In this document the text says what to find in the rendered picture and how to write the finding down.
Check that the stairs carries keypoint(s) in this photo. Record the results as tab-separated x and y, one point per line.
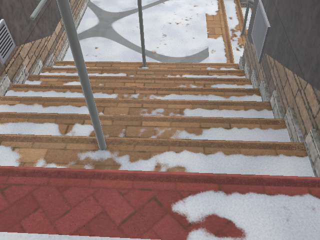
165	117
235	15

